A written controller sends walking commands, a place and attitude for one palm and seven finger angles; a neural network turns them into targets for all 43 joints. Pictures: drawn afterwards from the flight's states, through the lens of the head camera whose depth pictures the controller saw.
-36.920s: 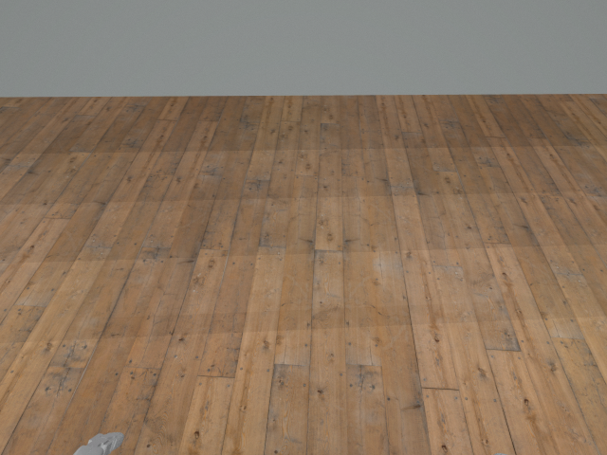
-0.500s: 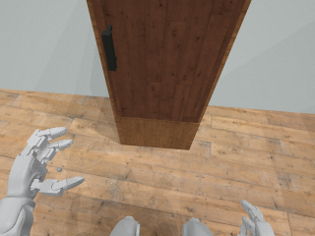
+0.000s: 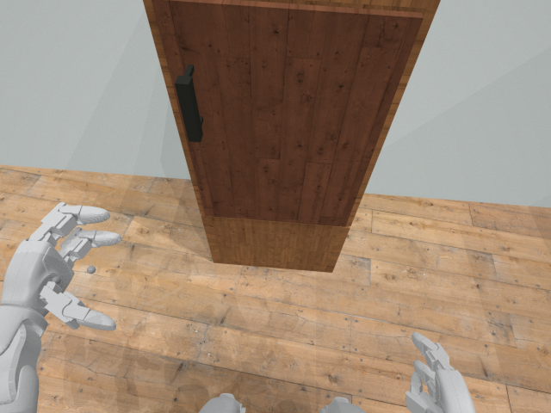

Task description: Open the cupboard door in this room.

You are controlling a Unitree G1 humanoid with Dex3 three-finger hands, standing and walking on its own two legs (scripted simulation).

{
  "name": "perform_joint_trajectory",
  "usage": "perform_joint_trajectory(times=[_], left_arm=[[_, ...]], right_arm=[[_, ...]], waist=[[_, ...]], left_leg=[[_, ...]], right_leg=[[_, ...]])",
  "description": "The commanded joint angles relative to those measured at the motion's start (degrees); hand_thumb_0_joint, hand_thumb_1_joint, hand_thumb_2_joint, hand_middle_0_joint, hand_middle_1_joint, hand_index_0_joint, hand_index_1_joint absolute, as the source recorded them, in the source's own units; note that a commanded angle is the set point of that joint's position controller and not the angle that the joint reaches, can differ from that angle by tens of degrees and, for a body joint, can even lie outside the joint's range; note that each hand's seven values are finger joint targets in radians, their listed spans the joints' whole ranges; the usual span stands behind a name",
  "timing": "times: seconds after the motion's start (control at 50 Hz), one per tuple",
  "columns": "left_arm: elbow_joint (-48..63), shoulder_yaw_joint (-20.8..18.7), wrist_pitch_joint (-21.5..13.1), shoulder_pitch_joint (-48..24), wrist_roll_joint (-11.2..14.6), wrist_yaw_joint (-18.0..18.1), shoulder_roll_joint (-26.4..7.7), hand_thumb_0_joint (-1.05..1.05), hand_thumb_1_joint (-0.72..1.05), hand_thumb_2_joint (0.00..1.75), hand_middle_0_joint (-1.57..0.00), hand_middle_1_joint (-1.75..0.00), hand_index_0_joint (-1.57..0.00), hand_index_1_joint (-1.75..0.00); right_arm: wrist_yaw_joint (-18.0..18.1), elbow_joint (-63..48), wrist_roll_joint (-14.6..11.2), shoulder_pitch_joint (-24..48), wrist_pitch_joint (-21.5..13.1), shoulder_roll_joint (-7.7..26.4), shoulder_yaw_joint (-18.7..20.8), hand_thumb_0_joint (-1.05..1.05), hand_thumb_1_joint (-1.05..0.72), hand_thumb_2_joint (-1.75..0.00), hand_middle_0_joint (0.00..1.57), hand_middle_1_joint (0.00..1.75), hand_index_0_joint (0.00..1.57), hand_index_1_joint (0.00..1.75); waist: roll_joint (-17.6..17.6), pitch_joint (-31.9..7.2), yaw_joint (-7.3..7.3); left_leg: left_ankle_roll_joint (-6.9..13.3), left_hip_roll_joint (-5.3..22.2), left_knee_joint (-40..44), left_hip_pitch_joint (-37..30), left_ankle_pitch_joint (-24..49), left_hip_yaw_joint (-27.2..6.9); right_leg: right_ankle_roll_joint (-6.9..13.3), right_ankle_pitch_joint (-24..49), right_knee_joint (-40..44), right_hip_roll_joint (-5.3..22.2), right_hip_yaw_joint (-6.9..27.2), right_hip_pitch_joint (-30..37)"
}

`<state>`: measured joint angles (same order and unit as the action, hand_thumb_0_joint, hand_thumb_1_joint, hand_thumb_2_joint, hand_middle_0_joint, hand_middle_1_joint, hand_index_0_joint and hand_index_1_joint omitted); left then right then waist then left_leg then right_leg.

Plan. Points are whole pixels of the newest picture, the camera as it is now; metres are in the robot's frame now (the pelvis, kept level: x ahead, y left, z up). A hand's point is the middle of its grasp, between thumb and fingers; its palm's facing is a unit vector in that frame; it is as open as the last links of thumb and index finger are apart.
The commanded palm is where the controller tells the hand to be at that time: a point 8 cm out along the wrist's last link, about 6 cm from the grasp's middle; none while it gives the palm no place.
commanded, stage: raise the hand with hooked fingers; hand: left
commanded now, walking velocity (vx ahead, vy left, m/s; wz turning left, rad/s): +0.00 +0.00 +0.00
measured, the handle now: (192, 104) +0.62 +0.21 +0.07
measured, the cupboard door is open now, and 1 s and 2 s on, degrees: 0 0 0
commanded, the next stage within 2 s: move the hooked fingers beside the handle in 0.62 s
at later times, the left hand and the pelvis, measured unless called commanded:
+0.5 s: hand (96, 252) +0.29 +0.26 +0.08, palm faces +0.03 -1.00 -0.03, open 13.9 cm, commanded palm +0.26 +0.31 +0.09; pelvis +0.00 -0.01 +0.01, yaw -1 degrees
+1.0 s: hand (110, 222) +0.34 +0.26 +0.08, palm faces -0.01 -1.00 -0.01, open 14.0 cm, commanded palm +0.32 +0.31 +0.08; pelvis -0.01 +0.00 +0.00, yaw +0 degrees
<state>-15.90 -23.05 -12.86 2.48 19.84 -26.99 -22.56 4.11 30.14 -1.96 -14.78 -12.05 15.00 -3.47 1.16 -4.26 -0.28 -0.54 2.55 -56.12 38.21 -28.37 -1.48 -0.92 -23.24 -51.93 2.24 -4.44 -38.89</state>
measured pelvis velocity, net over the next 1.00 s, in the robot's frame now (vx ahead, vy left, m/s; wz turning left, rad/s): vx -0.01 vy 0.00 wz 0.00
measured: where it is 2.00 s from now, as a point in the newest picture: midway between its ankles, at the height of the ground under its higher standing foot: outside the picture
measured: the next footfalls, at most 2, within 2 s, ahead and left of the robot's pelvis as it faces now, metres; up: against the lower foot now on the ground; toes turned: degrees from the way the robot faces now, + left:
none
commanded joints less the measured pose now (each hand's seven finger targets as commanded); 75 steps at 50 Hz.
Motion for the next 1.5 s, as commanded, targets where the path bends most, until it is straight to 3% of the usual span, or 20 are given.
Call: perform_joint_trajectory(times=[0.0, 0.06, 0.14, 0.22, 0.32, 0.4, 0.44, 0.58, 0.7, 0.8, 0.86, 0.98, 1.06, 1.1, 1.12, 1.16, 1.3, 1.4, 1.46, 1.48], left_arm=[[10.37, -8.59, -6.04, -12.94, 2.58, -1.02, -16.31, 0.00, -0.50, 0.30, -0.30, -1.20, -0.30, -1.20], [4.23, -7.78, -3.99, -13.30, 2.87, -2.57, -15.47, 0.00, -0.50, 0.30, -0.30, -1.20, -0.30, -1.20], [1.61, -6.15, -1.48, -13.72, 2.31, -4.54, -14.81, 0.00, -0.50, 0.30, -0.30, -1.20, -0.30, -1.20], [4.62, -8.49, -3.64, -12.87, 2.78, -3.99, -16.79, 0.00, -0.50, 0.30, -0.30, -1.20, -0.30, -1.20], [4.99, -10.21, -7.02, -14.56, 2.85, -1.68, -17.39, 0.00, -0.50, 0.30, -0.30, -1.20, -0.30, -1.20], [2.72, -8.21, -6.57, -14.81, 2.20, -2.16, -15.84, 0.00, -0.50, 0.30, -0.30, -1.20, -0.30, -1.20], [3.80, -7.21, -6.32, -15.57, 1.65, -2.65, -15.82, 0.00, -0.50, 0.30, -0.30, -1.20, -0.30, -1.20], [3.57, -9.41, -6.68, -16.14, 2.68, -2.96, -17.54, 0.00, -0.50, 0.30, -0.30, -1.20, -0.30, -1.20], [1.05, -7.06, -6.06, -16.82, 2.18, -3.53, -15.36, 0.00, -0.50, 0.30, -0.30, -1.20, -0.30, -1.20], [-1.73, -4.30, -6.12, -30.63, 0.52, -3.20, -15.81, 0.00, -0.50, 0.30, -0.30, -1.20, -0.30, -1.20], [-3.95, -4.76, -6.99, -36.48, -0.54, -2.72, -17.88, 0.00, -0.50, 0.30, -0.30, -1.20, -0.30, -1.20], [-10.70, -5.06, -6.61, -40.37, -2.50, -2.16, -19.58, 0.00, -0.50, 0.30, -0.30, -1.20, -0.30, -1.20], [-15.09, -6.94, -5.77, -38.19, -2.57, -1.61, -20.81, 0.00, -0.50, 0.30, -0.30, -1.20, -0.30, -1.20], [-15.25, -6.73, -5.87, -40.17, -2.91, -1.32, -20.79, 0.00, -0.50, 0.30, -0.30, -1.20, -0.30, -1.20], [-15.79, -8.59, -6.16, -39.89, -3.09, -0.98, -22.67, 0.00, -0.50, 0.30, -0.30, -1.20, -0.30, -1.20], [-17.68, -9.68, -6.70, -40.78, -3.22, -0.70, -24.18, 0.00, -0.50, 0.30, -0.30, -1.20, -0.30, -1.20], [-22.33, -9.88, -9.57, -51.20, -4.63, -2.12, -26.79, 0.00, -0.50, 0.30, -0.30, -1.20, -0.30, -1.20], [-25.15, -5.53, -10.34, -56.33, -5.71, -3.61, -24.13, 0.00, -0.50, 0.30, -0.30, -1.20, -0.30, -1.20], [-29.82, -5.94, -9.57, -60.50, -5.85, -3.22, -25.18, 0.00, -0.50, 0.30, -0.30, -1.20, -0.30, -1.20], [-32.15, -8.69, -9.24, -60.56, -6.44, -2.72, -28.66, 0.00, -0.50, 0.30, -0.30, -1.20, -0.30, -1.20]], right_arm=[[1.15, -6.52, -0.12, 0.05, -2.89, 8.61, 4.25, 0.00, -0.90, -0.90, 0.20, 0.30, 0.20, 0.30], [1.21, -6.30, -0.47, -0.15, -2.35, 9.13, 4.34, 0.00, -0.90, -0.90, 0.20, 0.30, 0.20, 0.30], [1.24, -6.86, -0.95, -0.32, -1.85, 9.37, 4.66, 0.00, -0.90, -0.90, 0.20, 0.30, 0.20, 0.30], [0.77, -7.64, -0.41, -0.83, -2.02, 9.21, 4.93, 0.00, -0.90, -0.90, 0.20, 0.30, 0.20, 0.30], [0.49, -7.00, -0.14, -0.84, -1.79, 8.74, 4.89, 0.00, -0.90, -0.90, 0.20, 0.30, 0.20, 0.30], [0.64, -6.77, -0.47, -0.78, -1.40, 8.79, 4.94, 0.00, -0.90, -0.90, 0.20, 0.30, 0.20, 0.30], [0.80, -6.83, -0.58, -0.54, -1.52, 8.76, 4.98, 0.00, -0.90, -0.90, 0.20, 0.30, 0.20, 0.30], [1.06, -7.00, -0.29, -0.26, -1.68, 8.81, 4.58, 0.00, -0.90, -0.90, 0.20, 0.30, 0.20, 0.30], [1.21, -6.76, -0.51, -0.14, -1.74, 8.83, 4.47, 0.00, -0.90, -0.90, 0.20, 0.30, 0.20, 0.30], [2.04, -4.90, -0.42, -1.04, -1.53, 9.21, 4.16, 0.00, -0.90, -0.90, 0.20, 0.30, 0.20, 0.30], [2.37, -3.96, -0.17, -1.70, -1.47, 9.45, 4.09, 0.00, -0.90, -0.90, 0.20, 0.30, 0.20, 0.30], [1.75, -3.34, -0.08, -3.30, -0.28, 9.53, 4.08, 0.00, -0.90, -0.90, 0.20, 0.30, 0.20, 0.30], [0.95, -3.91, 0.07, -4.69, 1.06, 9.93, 4.46, 0.00, -0.90, -0.90, 0.20, 0.30, 0.20, 0.30], [0.55, -3.92, 0.11, -5.27, 1.87, 9.99, 4.61, 0.00, -0.90, -0.90, 0.20, 0.30, 0.20, 0.30], [0.44, -3.84, 0.13, -5.81, 2.26, 10.21, 4.93, 0.00, -0.90, -0.90, 0.20, 0.30, 0.20, 0.30], [0.26, -3.99, 0.23, -6.38, 3.08, 10.48, 4.90, 0.00, -0.90, -0.90, 0.20, 0.30, 0.20, 0.30], [0.30, -1.90, 0.52, -8.88, 5.33, 10.71, 5.23, 0.00, -0.90, -0.90, 0.20, 0.30, 0.20, 0.30], [0.37, -0.59, 0.48, -10.31, 6.45, 10.77, 5.45, 0.00, -0.90, -0.90, 0.20, 0.30, 0.20, 0.30], [0.35, 0.41, 0.67, -11.18, 7.35, 11.11, 5.31, 0.00, -0.90, -0.90, 0.20, 0.30, 0.20, 0.30], [0.38, 0.59, 0.72, -11.62, 7.86, 11.45, 5.35, 0.00, -0.90, -0.90, 0.20, 0.30, 0.20, 0.30]], waist=[[5.17, -16.51, 0.24], [2.67, -13.32, 0.64], [2.91, -13.34, 0.71], [0.77, -16.52, -0.25], [3.53, -15.17, -0.07], [2.95, -13.68, 0.59], [5.77, -14.18, 0.76], [1.98, -14.78, 0.42], [2.89, -13.23, 0.70], [3.74, -11.57, 3.38], [4.79, -13.58, 3.36], [6.45, -18.45, 2.70], [4.15, -19.06, 1.70], [3.37, -19.79, 2.22], [3.60, -20.25, 1.90], [1.73, -19.17, 2.14], [4.35, -21.00, 4.34], [7.52, -23.36, 5.58], [5.50, -21.86, 6.44], [3.56, -22.40, 5.85]], left_leg=[[0.72, -2.63, 9.71, -7.17, 21.95, 0.51], [0.99, -2.68, 10.26, -5.07, 19.45, 0.94], [1.26, -2.89, 11.30, -5.05, 17.91, 1.58], [1.37, -2.95, 11.17, -5.67, 20.80, 1.60], [1.14, -2.98, 11.48, -5.83, 19.87, 2.01], [1.26, -2.97, 11.83, -5.41, 17.89, 2.18], [1.31, -2.98, 12.15, -6.49, 17.39, 2.22], [1.25, -2.86, 12.38, -6.35, 17.72, 1.39], [1.17, -2.90, 12.73, -6.35, 16.75, 1.34], [1.15, -2.75, 12.41, -6.21, 12.39, 0.63], [1.12, -2.68, 11.95, -6.77, 12.85, 0.31], [0.75, -2.51, 11.51, -7.32, 17.54, 0.21], [0.75, -2.32, 11.25, -6.04, 20.65, 0.59], [0.77, -2.24, 11.09, -5.50, 21.31, 0.92], [0.80, -2.13, 10.85, -5.42, 21.89, 1.22], [0.99, -2.10, 10.53, -3.58, 21.56, 1.34], [1.50, -2.00, 9.00, -3.08, 20.90, 1.94], [1.40, -1.61, 8.14, -7.04, 25.20, 0.92], [1.65, -1.59, 7.52, -4.61, 22.80, 0.84], [1.61, -1.49, 7.63, -3.09, 22.08, 0.58]], right_leg=[[2.44, 16.36, 5.63, -3.45, 1.14, 12.92], [2.30, 14.64, 7.25, -3.33, 1.65, 12.87], [1.91, 13.50, 8.91, -2.73, 2.38, 13.08], [1.85, 16.74, 8.36, -2.86, 2.79, 16.11], [1.94, 15.86, 8.12, -2.98, 2.90, 15.19], [1.81, 14.03, 8.94, -2.83, 3.22, 14.50], [1.81, 13.43, 9.24, -2.67, 3.26, 13.95], [1.92, 13.62, 8.84, -3.15, 2.70, 15.00], [2.01, 12.64, 8.94, -3.04, 2.38, 13.23], [1.94, 7.74, 9.22, -3.08, 2.44, 8.51], [2.29, 7.55, 8.40, -3.08, 2.53, 8.40], [2.42, 12.43, 6.61, -2.97, 2.08, 9.52], [2.44, 15.80, 6.02, -3.18, 1.91, 10.83], [2.10, 17.07, 5.91, -3.12, 2.00, 11.04], [2.10, 17.83, 5.85, -3.16, 2.21, 11.32], [2.16, 18.10, 5.68, -3.40, 2.42, 11.89], [1.90, 18.70, 5.37, -3.62, 3.43, 10.50], [2.18, 19.51, 4.64, -3.87, 2.61, 6.46], [2.12, 18.32, 4.62, -3.84, 2.59, 5.29], [2.00, 18.04, 4.44, -3.74, 2.60, 6.31]])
